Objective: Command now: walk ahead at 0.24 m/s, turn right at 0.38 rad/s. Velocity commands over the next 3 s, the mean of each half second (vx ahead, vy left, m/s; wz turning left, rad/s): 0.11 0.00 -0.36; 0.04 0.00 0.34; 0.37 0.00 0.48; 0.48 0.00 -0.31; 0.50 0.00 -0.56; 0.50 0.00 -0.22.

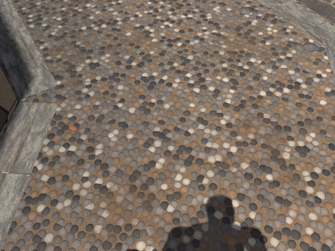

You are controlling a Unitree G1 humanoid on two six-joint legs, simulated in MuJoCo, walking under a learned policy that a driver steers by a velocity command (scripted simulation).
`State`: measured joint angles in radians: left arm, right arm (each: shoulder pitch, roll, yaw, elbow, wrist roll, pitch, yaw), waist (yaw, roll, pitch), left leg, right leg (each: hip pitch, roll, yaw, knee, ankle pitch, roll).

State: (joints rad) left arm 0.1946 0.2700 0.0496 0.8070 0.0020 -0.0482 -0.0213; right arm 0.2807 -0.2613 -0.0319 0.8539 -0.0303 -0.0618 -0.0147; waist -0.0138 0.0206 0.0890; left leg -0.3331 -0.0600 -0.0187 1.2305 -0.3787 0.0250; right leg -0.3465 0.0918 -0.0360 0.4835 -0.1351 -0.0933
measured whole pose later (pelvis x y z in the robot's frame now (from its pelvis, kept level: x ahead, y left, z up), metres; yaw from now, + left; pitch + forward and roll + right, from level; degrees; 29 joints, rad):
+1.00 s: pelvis +0.10 +0.01 +0.01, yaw +2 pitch +0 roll +1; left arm 0.23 0.29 0.03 0.83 0.03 0.02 0.04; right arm 0.22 -0.33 -0.09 0.84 -0.03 0.06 0.01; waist -0.01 0.04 0.03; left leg -0.45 -0.12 -0.14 0.86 -0.36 0.02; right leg -0.17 0.04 0.02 0.41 -0.24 -0.06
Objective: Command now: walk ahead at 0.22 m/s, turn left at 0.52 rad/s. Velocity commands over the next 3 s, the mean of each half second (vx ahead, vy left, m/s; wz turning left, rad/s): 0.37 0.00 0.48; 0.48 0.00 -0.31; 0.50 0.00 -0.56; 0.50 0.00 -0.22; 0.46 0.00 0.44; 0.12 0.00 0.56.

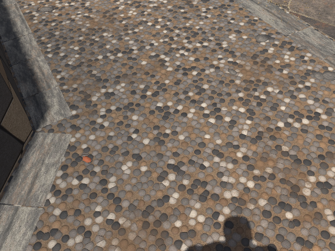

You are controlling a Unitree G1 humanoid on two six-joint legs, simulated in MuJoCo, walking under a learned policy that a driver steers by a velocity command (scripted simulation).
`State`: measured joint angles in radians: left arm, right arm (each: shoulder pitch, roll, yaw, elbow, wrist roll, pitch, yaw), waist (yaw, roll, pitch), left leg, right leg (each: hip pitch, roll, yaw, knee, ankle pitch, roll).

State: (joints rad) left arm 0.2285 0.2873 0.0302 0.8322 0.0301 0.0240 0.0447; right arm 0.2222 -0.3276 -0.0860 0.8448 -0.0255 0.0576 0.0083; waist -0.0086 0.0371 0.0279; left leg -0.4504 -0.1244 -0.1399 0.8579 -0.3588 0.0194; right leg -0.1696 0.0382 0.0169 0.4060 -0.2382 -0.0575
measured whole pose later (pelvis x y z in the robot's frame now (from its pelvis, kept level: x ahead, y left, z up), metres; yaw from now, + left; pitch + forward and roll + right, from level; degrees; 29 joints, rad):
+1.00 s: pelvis +0.41 +0.16 -0.03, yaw +3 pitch +0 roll +0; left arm 0.09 0.22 0.03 0.83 0.03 -0.02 -0.05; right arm 0.42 -0.20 -0.02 1.00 -0.03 -0.06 -0.04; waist -0.02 -0.01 0.06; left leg 0.12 -0.02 0.29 0.46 -0.48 0.04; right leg -0.45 0.05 -0.15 0.60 -0.17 -0.18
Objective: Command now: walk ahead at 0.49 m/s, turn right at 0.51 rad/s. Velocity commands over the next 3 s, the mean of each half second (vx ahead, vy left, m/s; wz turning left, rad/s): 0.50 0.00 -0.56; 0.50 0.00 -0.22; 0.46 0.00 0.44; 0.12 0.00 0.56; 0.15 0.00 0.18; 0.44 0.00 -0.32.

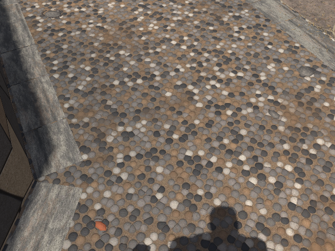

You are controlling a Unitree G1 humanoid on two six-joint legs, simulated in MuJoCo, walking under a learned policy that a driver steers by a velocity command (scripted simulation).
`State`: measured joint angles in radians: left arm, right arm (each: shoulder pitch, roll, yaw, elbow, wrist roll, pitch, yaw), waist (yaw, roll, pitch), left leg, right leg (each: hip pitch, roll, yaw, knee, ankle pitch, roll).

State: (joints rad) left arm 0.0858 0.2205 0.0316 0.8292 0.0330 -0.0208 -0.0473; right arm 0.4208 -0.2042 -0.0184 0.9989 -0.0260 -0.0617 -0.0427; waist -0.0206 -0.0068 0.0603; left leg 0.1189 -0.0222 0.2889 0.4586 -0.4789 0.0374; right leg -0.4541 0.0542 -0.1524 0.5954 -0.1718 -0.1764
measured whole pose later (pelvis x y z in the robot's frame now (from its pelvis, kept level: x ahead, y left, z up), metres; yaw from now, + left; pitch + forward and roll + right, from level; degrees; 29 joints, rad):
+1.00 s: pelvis +0.53 -0.08 +0.01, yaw -23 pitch +2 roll +2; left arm 0.02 0.23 0.00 0.74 0.04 -0.06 -0.04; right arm 0.48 -0.23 -0.03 0.96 -0.01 -0.07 0.01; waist -0.09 -0.02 0.03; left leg 0.01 -0.02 0.06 0.36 -0.39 0.01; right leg -0.43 -0.02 -0.04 0.50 -0.14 -0.06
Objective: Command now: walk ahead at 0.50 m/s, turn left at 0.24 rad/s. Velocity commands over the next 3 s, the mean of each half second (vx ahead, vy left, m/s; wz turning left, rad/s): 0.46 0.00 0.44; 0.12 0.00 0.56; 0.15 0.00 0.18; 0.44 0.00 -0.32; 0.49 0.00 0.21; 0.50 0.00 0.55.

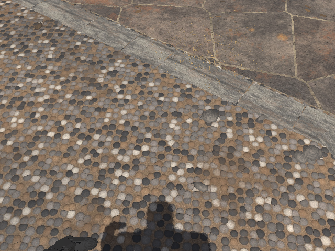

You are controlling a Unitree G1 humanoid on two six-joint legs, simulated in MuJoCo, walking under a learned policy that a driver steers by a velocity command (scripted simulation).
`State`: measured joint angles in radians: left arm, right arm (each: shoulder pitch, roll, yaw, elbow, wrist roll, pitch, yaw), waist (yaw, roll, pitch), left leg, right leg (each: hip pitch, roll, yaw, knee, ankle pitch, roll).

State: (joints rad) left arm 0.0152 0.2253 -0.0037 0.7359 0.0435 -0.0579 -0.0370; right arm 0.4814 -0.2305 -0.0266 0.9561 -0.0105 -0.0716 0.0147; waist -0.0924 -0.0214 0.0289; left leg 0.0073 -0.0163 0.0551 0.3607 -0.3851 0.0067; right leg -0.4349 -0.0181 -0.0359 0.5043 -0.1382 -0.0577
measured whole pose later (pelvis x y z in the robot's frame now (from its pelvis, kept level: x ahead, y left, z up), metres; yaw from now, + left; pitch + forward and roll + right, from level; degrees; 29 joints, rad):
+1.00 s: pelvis +0.34 +0.05 +0.01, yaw +33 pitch +2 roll -1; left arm 0.14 0.26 0.04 0.76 0.01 0.04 0.04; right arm 0.27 -0.28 -0.08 0.78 -0.02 0.04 0.00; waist -0.05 -0.01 0.04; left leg -0.30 -0.17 -0.16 0.43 -0.13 0.10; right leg -0.46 0.00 0.07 0.82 -0.36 0.04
